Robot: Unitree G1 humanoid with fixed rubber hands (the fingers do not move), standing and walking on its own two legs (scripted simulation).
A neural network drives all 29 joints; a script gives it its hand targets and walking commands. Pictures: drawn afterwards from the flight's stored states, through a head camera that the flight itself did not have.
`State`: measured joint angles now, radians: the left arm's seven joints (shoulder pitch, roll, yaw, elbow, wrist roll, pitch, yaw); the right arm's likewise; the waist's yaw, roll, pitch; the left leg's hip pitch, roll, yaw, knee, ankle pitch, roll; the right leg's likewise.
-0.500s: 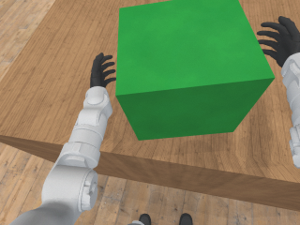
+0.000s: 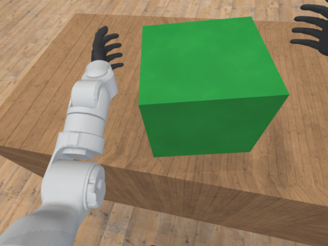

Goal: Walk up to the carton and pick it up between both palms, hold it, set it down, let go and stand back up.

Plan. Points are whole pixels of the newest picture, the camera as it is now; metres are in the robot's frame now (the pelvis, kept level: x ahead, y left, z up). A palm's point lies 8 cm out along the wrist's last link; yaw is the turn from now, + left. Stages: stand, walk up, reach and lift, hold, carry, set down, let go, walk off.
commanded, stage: set down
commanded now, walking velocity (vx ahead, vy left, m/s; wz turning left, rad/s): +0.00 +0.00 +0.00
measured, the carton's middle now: (198, 92) +0.51 -0.01 +0.05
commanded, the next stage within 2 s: none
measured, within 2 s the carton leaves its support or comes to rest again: neither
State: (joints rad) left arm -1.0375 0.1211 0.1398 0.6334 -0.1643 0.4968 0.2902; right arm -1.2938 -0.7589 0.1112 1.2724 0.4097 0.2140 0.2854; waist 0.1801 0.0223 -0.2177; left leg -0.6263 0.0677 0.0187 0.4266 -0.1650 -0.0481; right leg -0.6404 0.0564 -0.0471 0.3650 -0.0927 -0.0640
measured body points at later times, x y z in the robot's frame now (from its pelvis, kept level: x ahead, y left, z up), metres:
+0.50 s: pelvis +0.00 +0.00 +0.01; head +0.07 -0.01 +0.45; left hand +0.41 +0.21 +0.15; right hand +0.48 -0.27 +0.17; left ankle +0.00 +0.15 -0.73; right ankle +0.03 -0.08 -0.73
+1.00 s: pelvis +0.00 +0.00 +0.01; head +0.03 -0.02 +0.46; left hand +0.37 +0.20 +0.13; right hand +0.42 -0.29 +0.14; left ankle +0.00 +0.15 -0.73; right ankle +0.03 -0.08 -0.73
